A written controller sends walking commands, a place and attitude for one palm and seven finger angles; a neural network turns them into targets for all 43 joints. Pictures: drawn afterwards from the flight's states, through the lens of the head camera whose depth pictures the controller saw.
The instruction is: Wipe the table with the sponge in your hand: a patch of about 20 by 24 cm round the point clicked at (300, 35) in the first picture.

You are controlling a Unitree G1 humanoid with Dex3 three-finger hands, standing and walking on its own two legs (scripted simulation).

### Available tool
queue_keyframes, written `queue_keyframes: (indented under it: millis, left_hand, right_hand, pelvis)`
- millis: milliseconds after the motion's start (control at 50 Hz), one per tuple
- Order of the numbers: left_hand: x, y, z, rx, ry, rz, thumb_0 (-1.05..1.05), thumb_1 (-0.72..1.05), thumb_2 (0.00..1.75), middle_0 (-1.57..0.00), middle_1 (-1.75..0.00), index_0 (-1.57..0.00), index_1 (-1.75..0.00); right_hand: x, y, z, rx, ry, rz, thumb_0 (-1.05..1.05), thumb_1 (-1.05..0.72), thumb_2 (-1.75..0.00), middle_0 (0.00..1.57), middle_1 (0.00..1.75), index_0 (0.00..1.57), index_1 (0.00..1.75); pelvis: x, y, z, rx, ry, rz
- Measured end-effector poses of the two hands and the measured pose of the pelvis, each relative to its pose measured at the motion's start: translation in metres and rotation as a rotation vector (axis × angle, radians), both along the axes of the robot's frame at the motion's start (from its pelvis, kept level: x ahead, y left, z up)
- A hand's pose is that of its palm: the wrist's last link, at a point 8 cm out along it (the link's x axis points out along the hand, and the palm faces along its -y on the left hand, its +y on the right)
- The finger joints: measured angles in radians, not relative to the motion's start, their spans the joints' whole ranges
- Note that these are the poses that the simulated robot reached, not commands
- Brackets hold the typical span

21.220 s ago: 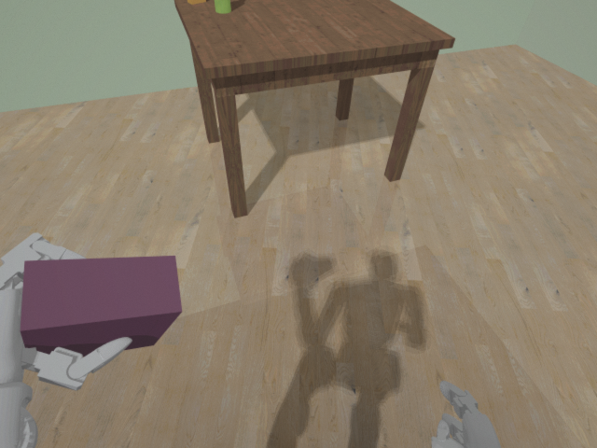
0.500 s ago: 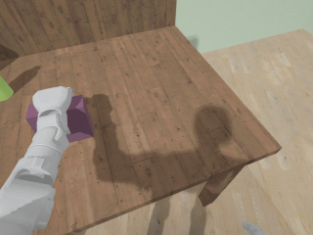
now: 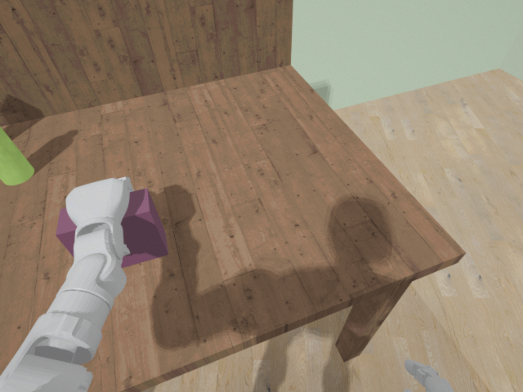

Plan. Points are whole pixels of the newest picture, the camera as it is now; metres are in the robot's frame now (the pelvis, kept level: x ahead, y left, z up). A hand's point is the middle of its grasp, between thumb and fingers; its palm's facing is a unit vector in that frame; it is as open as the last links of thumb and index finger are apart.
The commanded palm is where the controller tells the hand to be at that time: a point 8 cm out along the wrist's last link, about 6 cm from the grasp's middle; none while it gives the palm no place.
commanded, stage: wipe back along the middle lane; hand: left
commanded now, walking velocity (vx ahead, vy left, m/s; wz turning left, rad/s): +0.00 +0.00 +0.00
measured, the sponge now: (122, 240) +0.36 +0.28 +0.01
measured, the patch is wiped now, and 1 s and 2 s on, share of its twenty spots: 0.65 0.90 1.00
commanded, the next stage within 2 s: slide across to the third lane in 1.06 s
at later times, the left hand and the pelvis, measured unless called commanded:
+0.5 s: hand (113, 246) +0.32 +0.27 +0.05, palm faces +0.01 -0.04 -1.00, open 10.1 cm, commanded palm +0.27 +0.24 +0.08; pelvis +0.00 +0.00 +0.00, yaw +0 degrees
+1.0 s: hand (118, 268) +0.28 +0.24 +0.05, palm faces +0.01 -0.04 -1.00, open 10.1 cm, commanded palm +0.23 +0.21 +0.09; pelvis +0.00 -0.01 +0.00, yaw +0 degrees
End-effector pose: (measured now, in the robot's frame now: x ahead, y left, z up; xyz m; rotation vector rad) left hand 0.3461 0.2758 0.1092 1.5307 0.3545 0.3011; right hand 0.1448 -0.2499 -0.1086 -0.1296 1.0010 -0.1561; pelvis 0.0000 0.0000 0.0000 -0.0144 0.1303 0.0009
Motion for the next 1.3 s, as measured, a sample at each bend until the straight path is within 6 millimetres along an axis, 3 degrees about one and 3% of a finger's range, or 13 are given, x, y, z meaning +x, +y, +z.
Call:
queue_keyframes:
  millis: [300, 740, 1040, 1300]
  left_hand:
    - [-0.030, -0.011, -0.001, -0.006, -0.017, 0.012, -0.01, -0.49, 1.03, -0.70, -1.35, -0.74, -1.33]
    - [-0.065, -0.025, -0.002, -0.022, -0.034, 0.017, 0.00, -0.48, 1.03, -0.69, -1.35, -0.73, -1.34]
    - [-0.090, -0.042, -0.002, -0.024, -0.047, -0.008, 0.00, -0.48, 1.03, -0.69, -1.35, -0.73, -1.34]
    - [-0.105, -0.051, -0.001, -0.052, -0.048, 0.005, 0.01, -0.48, 1.03, -0.69, -1.35, -0.72, -1.34]
  right_hand:
    - [0.036, 0.025, 0.013, 0.035, -0.105, 0.082, 0.01, -0.90, -0.90, 0.20, 0.30, 0.20, 0.30]
    - [0.049, 0.020, 0.019, 0.042, -0.163, 0.098, 0.01, -0.90, -0.90, 0.20, 0.30, 0.20, 0.30]
    - [0.067, 0.027, 0.025, 0.085, -0.226, 0.128, 0.01, -0.90, -0.90, 0.20, 0.30, 0.20, 0.30]
    - [0.066, 0.026, 0.027, 0.081, -0.232, 0.143, 0.01, -0.90, -0.90, 0.20, 0.30, 0.20, 0.30]
  pelvis:
    - [-0.005, 0.001, 0.000, 0.003, -0.034, 0.010]
    - [-0.005, -0.004, 0.000, 0.010, -0.066, -0.001]
    - [-0.004, -0.008, 0.000, 0.014, -0.079, -0.007]
    - [-0.009, -0.013, 0.000, 0.017, -0.100, -0.007]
